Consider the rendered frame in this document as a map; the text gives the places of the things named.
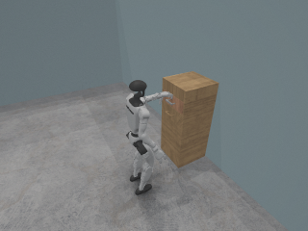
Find right robot upper arm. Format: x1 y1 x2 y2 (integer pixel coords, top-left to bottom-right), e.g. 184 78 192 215
138 107 150 139

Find drawer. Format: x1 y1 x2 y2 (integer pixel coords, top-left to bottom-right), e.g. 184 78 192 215
163 90 184 115

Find robot left forearm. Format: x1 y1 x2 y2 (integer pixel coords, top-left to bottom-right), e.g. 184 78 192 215
144 92 162 103

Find right robot shin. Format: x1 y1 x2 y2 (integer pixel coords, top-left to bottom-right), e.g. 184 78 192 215
139 166 154 191

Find cabinet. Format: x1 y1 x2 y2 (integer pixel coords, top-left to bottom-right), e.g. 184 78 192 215
161 71 219 168

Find robot right hand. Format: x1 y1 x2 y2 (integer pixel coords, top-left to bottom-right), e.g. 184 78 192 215
154 150 167 163

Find robot right forearm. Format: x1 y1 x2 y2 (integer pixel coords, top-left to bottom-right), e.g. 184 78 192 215
141 133 160 154

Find right robot thigh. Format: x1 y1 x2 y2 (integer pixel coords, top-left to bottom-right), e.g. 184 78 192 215
136 141 155 171

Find robot left hand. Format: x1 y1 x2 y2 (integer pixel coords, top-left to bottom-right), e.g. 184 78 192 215
159 91 173 105

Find left robot upper arm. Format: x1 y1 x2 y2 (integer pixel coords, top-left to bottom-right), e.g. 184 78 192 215
126 93 146 104

